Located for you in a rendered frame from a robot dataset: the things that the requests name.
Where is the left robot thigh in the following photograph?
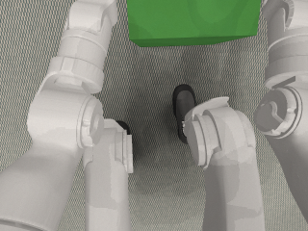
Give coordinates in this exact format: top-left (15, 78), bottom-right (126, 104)
top-left (84, 127), bottom-right (134, 231)

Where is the carton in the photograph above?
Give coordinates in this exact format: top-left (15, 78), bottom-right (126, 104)
top-left (126, 0), bottom-right (261, 47)

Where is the right robot upper arm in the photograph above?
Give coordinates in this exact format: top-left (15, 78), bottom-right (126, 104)
top-left (253, 86), bottom-right (308, 224)

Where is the left robot upper arm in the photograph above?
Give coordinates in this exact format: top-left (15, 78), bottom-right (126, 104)
top-left (0, 89), bottom-right (105, 231)

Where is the robot left forearm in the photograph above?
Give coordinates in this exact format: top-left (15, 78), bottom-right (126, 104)
top-left (27, 0), bottom-right (118, 134)

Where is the robot right forearm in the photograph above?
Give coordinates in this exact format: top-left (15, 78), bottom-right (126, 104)
top-left (262, 0), bottom-right (308, 90)

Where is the robot right shin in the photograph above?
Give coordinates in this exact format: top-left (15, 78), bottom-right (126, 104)
top-left (182, 96), bottom-right (256, 149)

